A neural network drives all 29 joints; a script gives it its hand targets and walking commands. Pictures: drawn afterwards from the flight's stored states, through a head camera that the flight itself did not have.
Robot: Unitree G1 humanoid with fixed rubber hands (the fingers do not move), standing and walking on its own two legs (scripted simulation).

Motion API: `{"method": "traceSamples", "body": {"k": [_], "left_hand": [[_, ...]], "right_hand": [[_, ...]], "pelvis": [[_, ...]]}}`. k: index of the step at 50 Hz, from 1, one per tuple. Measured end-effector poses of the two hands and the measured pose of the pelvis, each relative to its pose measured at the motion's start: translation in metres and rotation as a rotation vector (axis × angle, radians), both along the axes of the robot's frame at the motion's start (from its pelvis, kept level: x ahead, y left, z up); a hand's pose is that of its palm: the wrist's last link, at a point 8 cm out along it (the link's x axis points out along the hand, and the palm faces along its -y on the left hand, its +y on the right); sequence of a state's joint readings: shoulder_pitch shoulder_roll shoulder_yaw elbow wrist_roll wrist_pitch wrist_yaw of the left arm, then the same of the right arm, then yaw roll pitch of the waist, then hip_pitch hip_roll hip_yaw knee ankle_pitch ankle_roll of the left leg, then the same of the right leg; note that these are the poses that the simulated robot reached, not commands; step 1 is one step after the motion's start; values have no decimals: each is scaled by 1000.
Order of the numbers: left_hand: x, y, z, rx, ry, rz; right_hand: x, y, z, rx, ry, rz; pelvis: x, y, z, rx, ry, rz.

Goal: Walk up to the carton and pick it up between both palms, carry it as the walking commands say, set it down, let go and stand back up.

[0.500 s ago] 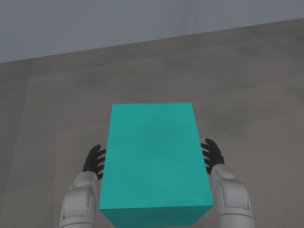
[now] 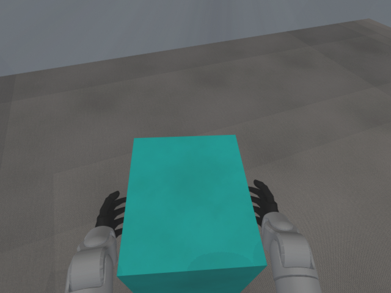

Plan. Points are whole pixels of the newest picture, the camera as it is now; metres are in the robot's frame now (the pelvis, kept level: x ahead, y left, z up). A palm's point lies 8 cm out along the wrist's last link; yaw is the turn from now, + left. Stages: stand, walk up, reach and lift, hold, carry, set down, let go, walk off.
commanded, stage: hold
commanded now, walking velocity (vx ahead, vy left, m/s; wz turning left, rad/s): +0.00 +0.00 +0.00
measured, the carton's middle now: (188, 218) +0.30 +0.04 -0.05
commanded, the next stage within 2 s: set down in 0.64 s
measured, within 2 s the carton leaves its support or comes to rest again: neither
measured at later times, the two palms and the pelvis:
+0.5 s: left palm (94, 216) +0.25 +0.22 +0.04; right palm (259, 210) +0.28 -0.10 +0.04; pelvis -0.02 +0.05 +0.00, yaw -2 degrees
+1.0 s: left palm (102, 226) +0.24 +0.22 +0.00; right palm (257, 212) +0.29 -0.11 +0.01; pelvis +0.00 +0.02 +0.00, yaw -1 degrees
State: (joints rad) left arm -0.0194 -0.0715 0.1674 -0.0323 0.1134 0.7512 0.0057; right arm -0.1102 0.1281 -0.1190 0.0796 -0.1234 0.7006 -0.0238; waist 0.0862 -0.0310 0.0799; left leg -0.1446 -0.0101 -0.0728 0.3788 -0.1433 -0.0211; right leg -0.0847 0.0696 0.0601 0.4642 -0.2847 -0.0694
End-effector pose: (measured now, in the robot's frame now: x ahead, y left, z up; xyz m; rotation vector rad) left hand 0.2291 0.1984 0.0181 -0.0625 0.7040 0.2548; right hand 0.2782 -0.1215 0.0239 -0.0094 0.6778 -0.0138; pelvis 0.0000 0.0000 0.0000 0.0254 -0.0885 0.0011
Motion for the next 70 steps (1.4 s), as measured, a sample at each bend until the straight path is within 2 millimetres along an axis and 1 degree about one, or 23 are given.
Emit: {"method": "traceSamples", "body": {"k": [8, 15, 20, 24, 29, 35, 39, 45, 54, 62, 70], "left_hand": [[0, 20, 11, -12, -31, 6], [4, 32, 13, -38, -27, 10], [12, 31, 18, -43, -33, 9], [18, 26, 20, -22, -29, -13], [22, 21, 21, -13, -25, -22], [23, 18, 20, -9, -22, -22], [19, 19, 12, -21, -14, -14], [15, 18, -5, -15, 20, -3], [19, 17, -28, -19, 40, 3], [26, 19, -50, -29, 45, -6], [34, 25, -78, -41, 35, -14]], "right_hand": [[-1, 20, 15, -22, -33, 2], [-1, 31, 19, -8, -26, -23], [0, 29, 20, -3, -33, -31], [2, 23, 20, -6, -32, -33], [5, 17, 20, -8, -30, -34], [8, 15, 19, -6, -27, -32], [8, 16, 14, -16, -18, -23], [12, 16, -1, -27, 15, 5], [17, 16, -26, -32, 36, 8], [20, 17, -48, -27, 42, -12], [23, 22, -73, -14, 35, -40]], "pelvis": [[-7, 17, 2, -10, -26, -13], [-17, 36, 3, -20, -37, -18], [-22, 45, 3, -20, -32, -23], [-23, 47, 4, -19, -24, -28], [-21, 44, 5, -19, -9, -30], [-12, 36, 6, -17, -1, -28], [-5, 30, 5, -12, 0, -21], [1, 24, 3, -11, 11, -11], [6, 20, -2, -12, 52, -9], [1, 23, -8, -17, 113, -8], [-11, 28, -20, -21, 204, -5]]}}
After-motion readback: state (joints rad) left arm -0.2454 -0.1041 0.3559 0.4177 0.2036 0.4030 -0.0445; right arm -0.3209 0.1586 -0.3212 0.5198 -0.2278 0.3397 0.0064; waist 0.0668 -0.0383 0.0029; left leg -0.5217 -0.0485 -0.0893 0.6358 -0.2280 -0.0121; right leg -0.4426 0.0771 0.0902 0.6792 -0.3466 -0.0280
